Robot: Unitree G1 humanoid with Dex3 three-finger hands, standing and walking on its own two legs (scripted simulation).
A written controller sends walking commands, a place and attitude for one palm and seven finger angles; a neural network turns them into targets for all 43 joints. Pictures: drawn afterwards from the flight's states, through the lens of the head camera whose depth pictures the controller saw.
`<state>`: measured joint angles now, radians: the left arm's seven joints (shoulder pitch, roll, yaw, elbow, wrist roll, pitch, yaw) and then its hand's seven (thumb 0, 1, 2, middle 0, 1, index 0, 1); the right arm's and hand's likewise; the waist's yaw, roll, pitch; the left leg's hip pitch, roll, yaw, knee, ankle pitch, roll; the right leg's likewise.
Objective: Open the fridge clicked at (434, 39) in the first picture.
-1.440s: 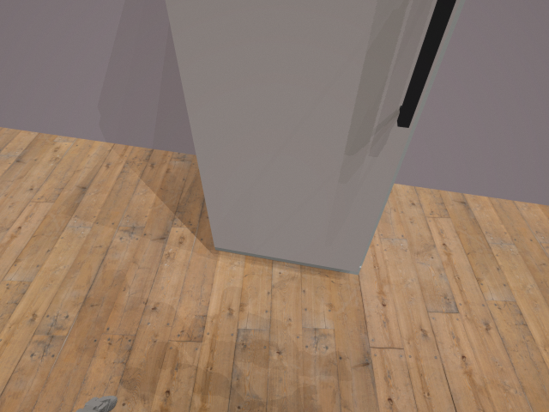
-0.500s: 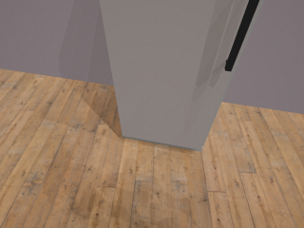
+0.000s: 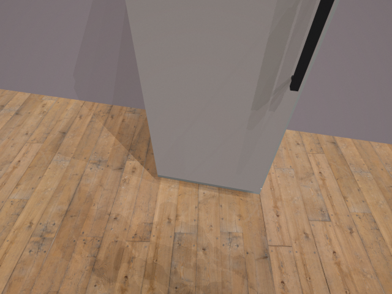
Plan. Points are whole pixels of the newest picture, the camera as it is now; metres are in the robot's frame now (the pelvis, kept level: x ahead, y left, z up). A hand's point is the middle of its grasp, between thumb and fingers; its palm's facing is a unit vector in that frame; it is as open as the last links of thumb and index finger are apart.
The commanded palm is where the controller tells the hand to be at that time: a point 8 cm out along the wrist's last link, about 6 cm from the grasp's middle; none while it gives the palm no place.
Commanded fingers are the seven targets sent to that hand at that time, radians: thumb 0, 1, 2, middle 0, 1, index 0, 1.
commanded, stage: turn to face it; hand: right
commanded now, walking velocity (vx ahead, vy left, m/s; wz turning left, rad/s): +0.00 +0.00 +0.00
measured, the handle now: (316, 22) +0.74 -0.28 +0.23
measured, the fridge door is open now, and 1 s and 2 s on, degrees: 0 0 0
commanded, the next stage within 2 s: take the last steps up to it in 0.42 s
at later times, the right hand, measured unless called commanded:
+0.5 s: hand out of the picture +0.05 -0.22 -0.17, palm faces +0.04 +0.96 -0.29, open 7.4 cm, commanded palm none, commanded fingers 0.00 -0.90 -0.90 0.20 0.30 0.20 0.30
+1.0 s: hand out of the picture +0.08 -0.22 -0.18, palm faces +0.11 +0.98 -0.17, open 7.4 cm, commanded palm none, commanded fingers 0.00 -0.90 -0.90 0.20 0.30 0.20 0.30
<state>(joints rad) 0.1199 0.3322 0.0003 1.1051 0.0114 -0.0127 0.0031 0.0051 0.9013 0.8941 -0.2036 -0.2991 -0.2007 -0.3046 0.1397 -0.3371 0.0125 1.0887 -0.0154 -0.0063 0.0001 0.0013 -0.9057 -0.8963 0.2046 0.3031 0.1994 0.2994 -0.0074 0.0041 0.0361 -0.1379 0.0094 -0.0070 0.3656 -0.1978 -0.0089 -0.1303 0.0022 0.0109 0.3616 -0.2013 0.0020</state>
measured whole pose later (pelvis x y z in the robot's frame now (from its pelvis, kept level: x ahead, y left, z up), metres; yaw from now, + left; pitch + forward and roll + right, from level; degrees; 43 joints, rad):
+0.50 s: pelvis -0.01 +0.00 -0.01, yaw -3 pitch -1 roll +0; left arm 0.16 0.25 0.00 1.07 0.01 0.02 0.00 0.00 0.90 0.89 -0.20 -0.30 -0.20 -0.30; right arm 0.16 -0.26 0.01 1.05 -0.01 0.03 -0.02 0.00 -0.91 -0.90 0.20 0.30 0.20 0.30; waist -0.01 0.00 0.05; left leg -0.20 0.03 0.04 0.48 -0.26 -0.01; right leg -0.22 0.02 0.06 0.48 -0.24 0.01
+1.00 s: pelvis +0.07 -0.03 +0.00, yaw -7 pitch +1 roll +0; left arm 0.48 0.13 0.02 1.13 0.02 -0.06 0.03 0.00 0.90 0.89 -0.20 -0.30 -0.20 -0.30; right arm 0.25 -0.20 -0.04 1.04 -0.03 0.00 0.02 0.00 -0.91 -0.90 0.20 0.30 0.19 0.30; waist 0.03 0.02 0.02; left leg -0.50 0.07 0.06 0.92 -0.32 -0.02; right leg -0.08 0.03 0.01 0.32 -0.26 -0.05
